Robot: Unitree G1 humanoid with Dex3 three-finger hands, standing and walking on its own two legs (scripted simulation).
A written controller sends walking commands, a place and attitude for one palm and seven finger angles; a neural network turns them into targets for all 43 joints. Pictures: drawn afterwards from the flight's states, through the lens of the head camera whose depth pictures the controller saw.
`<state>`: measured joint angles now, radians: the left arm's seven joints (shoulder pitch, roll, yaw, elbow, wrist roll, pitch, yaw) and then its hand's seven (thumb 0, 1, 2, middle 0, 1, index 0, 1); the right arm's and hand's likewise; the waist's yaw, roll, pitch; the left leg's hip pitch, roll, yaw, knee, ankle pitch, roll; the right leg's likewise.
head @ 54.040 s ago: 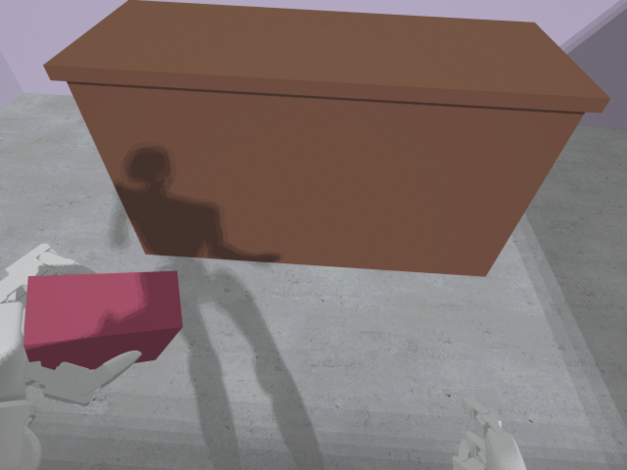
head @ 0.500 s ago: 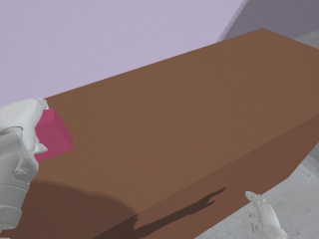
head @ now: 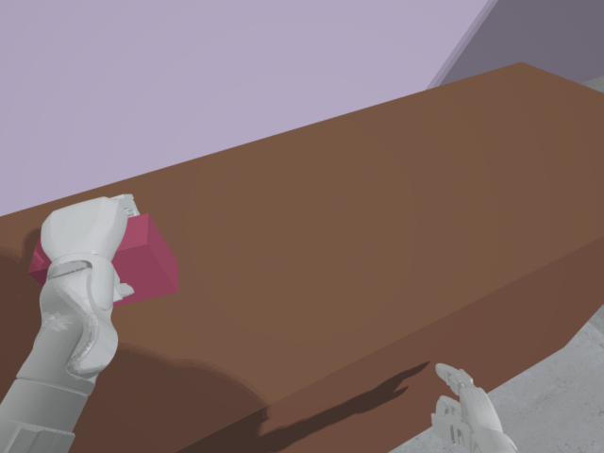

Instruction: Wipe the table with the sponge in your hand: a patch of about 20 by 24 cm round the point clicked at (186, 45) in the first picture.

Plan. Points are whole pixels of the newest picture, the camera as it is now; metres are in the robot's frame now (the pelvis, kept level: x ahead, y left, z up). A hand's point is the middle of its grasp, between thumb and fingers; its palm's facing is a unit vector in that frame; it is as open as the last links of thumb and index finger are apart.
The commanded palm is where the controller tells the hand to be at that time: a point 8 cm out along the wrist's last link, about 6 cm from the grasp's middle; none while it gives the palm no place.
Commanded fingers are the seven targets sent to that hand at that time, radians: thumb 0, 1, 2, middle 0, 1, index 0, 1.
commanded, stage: wipe back along the first lane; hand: left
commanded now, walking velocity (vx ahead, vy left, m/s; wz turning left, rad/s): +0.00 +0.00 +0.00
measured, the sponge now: (119, 274) +0.28 +0.31 +0.10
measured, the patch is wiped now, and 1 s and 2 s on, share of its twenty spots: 0.90 0.90 0.90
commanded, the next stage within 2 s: lift the sponge slowly off the table in 1.10 s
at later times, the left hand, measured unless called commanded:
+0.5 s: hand (124, 272) +0.26 +0.27 +0.14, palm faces +0.17 -0.06 -0.98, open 9.8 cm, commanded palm +0.21 +0.26 +0.16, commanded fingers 0.00 0.10 1.30 -1.20 -1.60 -1.20 -1.60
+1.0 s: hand (122, 302) +0.22 +0.24 +0.15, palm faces +0.24 -0.13 -0.96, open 9.8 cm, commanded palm +0.15 +0.23 +0.17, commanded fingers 0.00 0.10 1.30 -1.20 -1.60 -1.20 -1.60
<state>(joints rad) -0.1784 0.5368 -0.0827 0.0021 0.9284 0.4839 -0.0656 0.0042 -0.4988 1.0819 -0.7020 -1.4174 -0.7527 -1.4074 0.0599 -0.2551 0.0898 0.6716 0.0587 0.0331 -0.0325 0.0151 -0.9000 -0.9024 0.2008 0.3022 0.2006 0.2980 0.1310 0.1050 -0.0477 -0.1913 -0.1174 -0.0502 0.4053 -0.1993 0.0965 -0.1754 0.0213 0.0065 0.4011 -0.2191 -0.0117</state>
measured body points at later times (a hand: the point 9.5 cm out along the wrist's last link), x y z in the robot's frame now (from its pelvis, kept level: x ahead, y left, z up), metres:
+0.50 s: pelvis +0.01 -0.02 +0.00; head -0.01 -0.06 +0.45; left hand +0.25 +0.27 +0.19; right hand +0.26 -0.22 -0.08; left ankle +0.01 +0.05 -0.74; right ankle +0.00 -0.12 -0.74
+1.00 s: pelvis +0.01 -0.03 -0.01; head -0.02 -0.08 +0.44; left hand +0.20 +0.25 +0.20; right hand +0.26 -0.23 -0.07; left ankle +0.01 +0.05 -0.74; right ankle +0.00 -0.12 -0.74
